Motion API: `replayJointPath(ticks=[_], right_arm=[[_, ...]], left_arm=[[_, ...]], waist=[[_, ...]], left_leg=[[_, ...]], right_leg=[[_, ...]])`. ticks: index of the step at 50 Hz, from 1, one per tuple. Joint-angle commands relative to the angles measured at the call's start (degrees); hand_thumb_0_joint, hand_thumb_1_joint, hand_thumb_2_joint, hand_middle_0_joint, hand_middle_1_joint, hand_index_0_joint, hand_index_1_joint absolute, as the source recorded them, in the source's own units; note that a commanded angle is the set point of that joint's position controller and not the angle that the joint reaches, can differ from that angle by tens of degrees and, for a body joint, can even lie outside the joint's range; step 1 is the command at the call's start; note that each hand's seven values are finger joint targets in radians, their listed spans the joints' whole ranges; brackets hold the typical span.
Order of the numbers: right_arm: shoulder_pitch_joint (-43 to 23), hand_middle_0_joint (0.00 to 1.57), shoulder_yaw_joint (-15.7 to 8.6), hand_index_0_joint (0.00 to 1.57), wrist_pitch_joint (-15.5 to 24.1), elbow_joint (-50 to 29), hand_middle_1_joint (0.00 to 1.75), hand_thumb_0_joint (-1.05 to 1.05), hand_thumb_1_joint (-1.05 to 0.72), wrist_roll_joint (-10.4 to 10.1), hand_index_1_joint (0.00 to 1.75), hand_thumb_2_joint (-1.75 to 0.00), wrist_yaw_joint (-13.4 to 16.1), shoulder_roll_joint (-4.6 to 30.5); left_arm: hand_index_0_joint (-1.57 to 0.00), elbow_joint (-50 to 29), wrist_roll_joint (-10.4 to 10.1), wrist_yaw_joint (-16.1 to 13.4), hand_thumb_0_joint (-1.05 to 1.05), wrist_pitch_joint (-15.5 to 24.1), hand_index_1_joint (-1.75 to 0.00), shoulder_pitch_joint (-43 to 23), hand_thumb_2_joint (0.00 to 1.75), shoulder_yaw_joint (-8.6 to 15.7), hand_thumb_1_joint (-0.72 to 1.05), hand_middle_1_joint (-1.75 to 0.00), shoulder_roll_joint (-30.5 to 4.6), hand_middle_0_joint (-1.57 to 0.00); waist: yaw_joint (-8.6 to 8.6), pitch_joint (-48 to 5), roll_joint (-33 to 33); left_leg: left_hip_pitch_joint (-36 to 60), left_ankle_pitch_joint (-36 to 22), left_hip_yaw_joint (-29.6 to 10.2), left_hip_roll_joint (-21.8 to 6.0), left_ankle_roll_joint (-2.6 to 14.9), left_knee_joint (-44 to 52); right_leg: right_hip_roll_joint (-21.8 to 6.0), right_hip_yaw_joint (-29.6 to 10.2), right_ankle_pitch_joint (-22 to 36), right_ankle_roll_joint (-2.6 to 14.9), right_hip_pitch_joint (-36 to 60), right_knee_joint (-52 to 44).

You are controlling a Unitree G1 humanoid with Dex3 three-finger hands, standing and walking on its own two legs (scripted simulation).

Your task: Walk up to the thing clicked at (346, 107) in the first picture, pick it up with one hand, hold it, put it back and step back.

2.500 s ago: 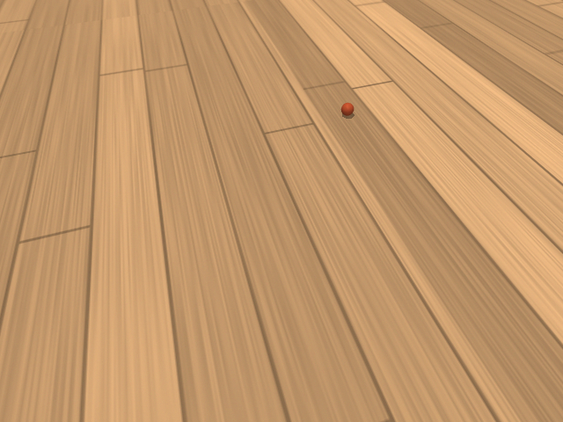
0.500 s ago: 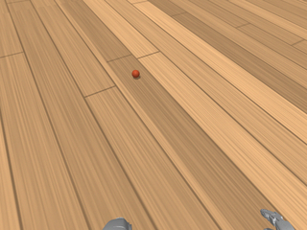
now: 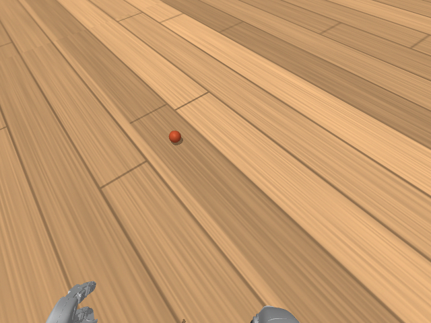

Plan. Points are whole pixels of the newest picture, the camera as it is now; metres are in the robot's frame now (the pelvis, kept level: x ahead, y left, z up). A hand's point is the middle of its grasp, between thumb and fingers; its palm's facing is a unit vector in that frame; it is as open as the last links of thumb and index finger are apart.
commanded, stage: walk up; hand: left
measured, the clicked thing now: (174, 136) +1.21 +0.30 -0.72
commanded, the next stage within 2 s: none
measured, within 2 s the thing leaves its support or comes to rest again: neither
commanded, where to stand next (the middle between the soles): +0.85 +0.06 m, yaw +1 degrees
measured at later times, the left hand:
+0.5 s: hand (79, 274) +0.24 +0.34 -0.15, palm faces -0.03 -0.94 -0.35, open 7.4 cm
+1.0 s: hand (119, 164) +0.53 +0.29 -0.11, palm faces -0.03 -0.92 -0.39, open 7.4 cm
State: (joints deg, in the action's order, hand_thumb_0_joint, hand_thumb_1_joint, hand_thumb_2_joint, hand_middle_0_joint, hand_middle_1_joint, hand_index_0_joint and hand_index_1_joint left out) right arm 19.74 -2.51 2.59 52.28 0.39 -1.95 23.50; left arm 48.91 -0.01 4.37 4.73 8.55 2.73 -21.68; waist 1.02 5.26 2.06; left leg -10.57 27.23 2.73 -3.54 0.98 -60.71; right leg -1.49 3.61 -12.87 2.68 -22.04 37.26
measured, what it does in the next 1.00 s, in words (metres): walks ahead: left foot, then right foot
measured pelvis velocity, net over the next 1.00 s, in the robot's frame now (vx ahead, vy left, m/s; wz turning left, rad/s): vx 0.42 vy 0.03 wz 0.00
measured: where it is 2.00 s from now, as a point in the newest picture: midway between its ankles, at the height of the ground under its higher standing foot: (214, 206)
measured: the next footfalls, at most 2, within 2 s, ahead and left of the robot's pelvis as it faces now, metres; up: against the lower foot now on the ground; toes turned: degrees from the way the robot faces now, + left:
left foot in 0.38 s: +0.34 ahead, +0.17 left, +0.00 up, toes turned +6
right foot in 0.90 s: +0.54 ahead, -0.09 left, +0.00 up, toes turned -5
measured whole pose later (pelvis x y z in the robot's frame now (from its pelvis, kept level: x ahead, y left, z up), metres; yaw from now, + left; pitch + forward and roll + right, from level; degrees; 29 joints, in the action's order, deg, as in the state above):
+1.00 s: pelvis +0.42 +0.03 +0.00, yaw +0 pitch -4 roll +1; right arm 19.9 -2.6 1.9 51.1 0.3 -2.0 24.0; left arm 49.5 0.6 3.3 5.3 11.7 2.7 -21.6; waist 0.7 5.3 2.5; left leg -14.8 27.4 1.8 -1.2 2.0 -58.3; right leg -2.9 4.1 -12.1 1.6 -19.7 35.3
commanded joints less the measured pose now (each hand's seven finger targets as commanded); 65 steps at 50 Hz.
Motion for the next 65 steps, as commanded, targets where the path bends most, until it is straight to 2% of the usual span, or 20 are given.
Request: replayJointPath(ticks=[1,5,10,16,19,20,21,22,27,32,37,43,45,46,47,48,51,53,62,65], right_arm=[[0.3,0.2,-2.9,0.2,2.2,-4.7,0.3,0.0,-0.9,-1.6,0.3,-0.9,0.5,11.5],[1.6,0.2,-3.6,0.2,0.7,-4.0,0.3,0.0,-0.9,-0.5,0.3,-0.9,-1.0,10.6],[-6.5,0.2,-4.3,0.2,0.6,-6.6,0.3,0.0,-0.9,0.5,0.3,-0.9,-2.5,10.8],[-11.5,0.2,-4.4,0.2,2.1,-7.4,0.3,0.0,-0.9,0.7,0.3,-0.9,-3.3,9.9],[-0.1,0.2,-6.0,0.2,2.5,-3.7,0.3,0.0,-0.9,1.3,0.3,-0.9,-2.4,13.1],[6.3,0.2,-7.1,0.2,2.9,-2.1,0.3,0.0,-0.9,1.9,0.3,-0.9,-1.5,16.3],[8.7,0.2,-8.1,0.2,3.2,-3.1,0.3,0.0,-0.9,2.3,0.3,-0.9,-0.8,20.3],[6.5,0.2,-8.2,0.2,3.1,-4.5,0.3,0.0,-0.9,0.2,0.3,-0.9,-0.7,21.7],[-1.9,0.2,-4.8,0.2,3.6,-6.3,0.3,0.0,-0.9,-1.2,0.3,-0.9,0.1,14.1],[-2.7,0.2,-4.9,0.2,4.1,-7.5,0.3,0.0,-0.9,-0.4,0.3,-0.9,0.1,14.2],[-1.3,0.2,-5.2,0.2,3.8,-7.1,0.3,0.0,-0.9,-0.3,0.3,-0.9,-0.2,15.2],[-1.3,0.2,-4.7,0.2,2.7,-8.0,0.3,0.0,-0.9,-0.4,0.3,-0.9,0.1,14.2],[1.4,0.2,-2.9,0.2,2.7,-8.7,0.3,0.0,-0.9,-0.5,0.3,-0.9,0.0,9.4],[4.2,0.2,-1.7,0.2,2.5,-9.0,0.3,0.0,-0.9,-0.5,0.3,-0.9,-0.1,6.5],[3.1,0.2,-3.1,0.2,1.7,-7.5,0.3,0.0,-0.9,-0.3,0.3,-0.9,0.4,12.7],[1.4,0.2,-3.6,0.2,1.5,-6.9,0.3,0.0,-0.9,-0.1,0.3,-0.9,0.8,14.5],[2.0,0.2,-3.3,0.2,1.4,-4.6,0.3,0.0,-0.9,-1.0,0.3,-0.9,0.0,12.4],[3.3,0.2,-3.3,0.2,0.8,-4.0,0.3,0.0,-0.9,-0.5,0.3,-0.9,-0.6,11.5],[-4.8,0.2,-4.4,0.2,1.3,-5.4,0.3,0.0,-0.9,0.8,0.3,-0.9,-2.4,10.7],[-2.4,0.2,-4.8,0.2,2.1,-4.2,0.3,0.0,-0.9,0.9,0.3,-0.9,-2.2,10.6]], left_arm=[[-0.2,-1.6,-1.4,-3.1,0.0,0.9,-0.3,7.6,0.9,5.1,0.9,-0.3,-17.6,-0.2],[-0.2,-2.6,-0.8,-3.0,0.0,2.2,-0.3,6.1,0.9,4.1,0.9,-0.3,-15.1,-0.2],[-0.2,-3.9,0.4,-2.7,0.0,2.7,-0.3,5.8,0.9,5.2,0.9,-0.3,-17.1,-0.2],[-0.2,-2.8,0.5,-2.5,0.0,2.2,-0.3,9.2,0.9,5.0,0.9,-0.3,-17.9,-0.2],[-0.2,-3.5,0.9,-2.7,0.0,1.5,-0.3,8.4,0.9,4.2,0.9,-0.3,-16.8,-0.2],[-0.2,-3.6,0.4,-2.8,0.0,1.3,-0.3,11.0,0.9,2.8,0.9,-0.3,-13.4,-0.2],[-0.2,-4.1,-0.1,-2.7,0.0,1.0,-0.3,14.4,0.9,1.4,0.9,-0.3,-8.1,-0.2],[-0.2,-3.0,-0.2,-3.7,0.0,0.4,-0.3,14.6,0.9,2.8,0.9,-0.3,-14.4,-0.2],[-0.2,0.5,-1.0,-2.6,0.0,-0.2,-0.3,14.1,0.9,2.5,0.9,-0.3,-14.6,-0.2],[-0.2,-0.8,0.1,-1.1,0.0,-1.1,-0.3,10.1,0.9,2.6,0.9,-0.3,-13.2,-0.2],[-0.2,-2.5,0.7,-0.3,0.0,-0.7,-0.3,3.2,0.9,2.9,0.9,-0.3,-12.0,-0.2],[-0.2,-0.6,0.8,-1.0,0.0,0.4,-0.3,6.6,0.9,3.8,0.9,-0.3,-12.1,-0.2],[-0.2,1.3,1.3,-2.2,0.0,1.2,-0.3,15.3,0.9,5.9,0.9,-0.3,-17.1,-0.2],[-0.2,0.2,1.1,-2.8,0.0,1.5,-0.3,16.6,0.9,6.7,0.9,-0.3,-21.2,-0.2],[-0.2,0.1,0.1,-2.8,0.0,1.3,-0.3,15.0,0.9,6.4,0.9,-0.3,-21.5,-0.2],[-0.2,-0.7,-0.4,-2.9,0.0,1.0,-0.3,12.8,0.9,6.1,0.9,-0.3,-21.0,-0.2],[-0.2,-1.8,-0.6,-3.3,0.0,1.2,-0.3,8.4,0.9,4.6,0.9,-0.3,-16.6,-0.2],[-0.2,-2.3,-0.2,-3.2,0.0,1.5,-0.3,7.1,0.9,4.3,0.9,-0.3,-16.1,-0.2],[-0.2,-4.4,0.7,-2.3,0.0,1.4,-0.3,6.8,0.9,4.9,0.9,-0.3,-17.7,-0.2],[-0.2,-4.3,0.7,-2.0,0.0,0.7,-0.3,5.8,0.9,4.7,0.9,-0.3,-18.3,-0.2]], waist=[[-2.96,-6.3,-8.7],[-0.75,-2.5,-8.5],[-2.03,0.5,-7.5],[-3.76,-2.3,-7.9],[2.83,-7.7,-1.0],[5.51,-11.2,8.3],[4.9,-14.4,20.7],[4.58,-14.9,12.7],[-0.62,-3.8,4.0],[-0.42,-1.0,5.3],[1.09,0.8,5.1],[-2.02,-5.0,1.2],[-6.11,-11.0,-12.3],[-5.53,-11.7,-20.1],[-6.05,-9.4,-13.0],[-5.51,-6.6,-11.4],[-2.54,-2.4,-9.3],[-1.51,-2.0,-11.0],[-2.99,-0.1,-10.7],[-0.66,-1.9,-8.5]], left_leg=[[-20.8,-7.1,-6.8,-1.7,1.68,-7.9],[-18.0,-15.1,-5.8,-0.9,0.58,-0.2],[-23.0,-18.2,-5.7,-3.6,-2.0,14.4],[-12.0,-21.8,-0.8,-2.0,0.53,27.8],[6.6,-17.0,0.4,0.8,2.79,29.9],[16.2,-8.3,-5.3,-2.6,5.33,33.8],[25.2,-3.6,-29.0,-16.6,8.87,37.9],[23.8,1.3,-43.2,-22.0,14.09,45.0],[3.9,-24.6,-12.8,-12.1,8.08,44.9],[2.1,-17.8,-8.1,-11.7,11.88,48.8],[2.0,-17.4,-6.4,-11.0,11.2,48.1],[0.7,-29.1,-2.8,-8.9,7.91,33.1],[-10.4,-21.9,2.4,-2.0,4.76,10.6],[-22.5,2.1,1.8,4.6,2.1,-0.6],[-25.8,2.8,-2.3,3.5,1.65,-5.1],[-26.3,2.0,-4.4,1.0,1.72,-6.6],[-21.4,-5.6,-7.6,-0.6,1.55,-2.0],[-18.3,-8.7,-5.8,-0.4,0.93,0.8],[-13.3,-17.0,-1.7,-2.6,-1.62,23.5],[-4.5,-18.1,1.3,-0.7,-0.49,28.3]], right_leg=[[-14.8,-20.0,19.6,9.1,19.7,-18.2],[-10.1,-10.7,15.1,5.58,11.3,-22.7],[-13.1,-10.6,-5.5,9.5,11.0,-27.5],[-12.6,-6.6,6.3,7.63,13.5,-19.9],[-9.5,-3.8,13.0,5.46,7.5,-3.2],[-4.8,0.3,10.6,3.53,-0.2,13.2],[2.9,-0.1,-17.2,0.06,-13.4,26.6],[3.3,-4.8,-19.3,0.89,-17.3,31.2],[-2.9,-9.0,-5.6,-0.59,-8.6,26.3],[-5.1,-5.8,-1.0,-3.18,-10.2,15.6],[-5.5,-2.8,5.0,-2.52,-7.7,2.4],[-0.4,1.1,5.7,-0.51,10.1,-7.7],[-6.4,-9.3,-4.0,2.89,26.2,-13.2],[-20.5,-32.2,-10.5,6.99,32.1,-18.9],[-24.4,-40.0,-14.1,11.74,29.7,-22.3],[-24.2,-38.9,-14.6,13.65,24.7,-23.0],[-15.2,-18.8,-0.1,8.38,15.4,-22.2],[-12.8,-13.1,2.0,8.6,11.0,-22.8],[-13.7,-8.0,-13.4,9.21,5.4,-23.7],[-13.1,-6.8,-15.5,8.13,3.1,-18.8]])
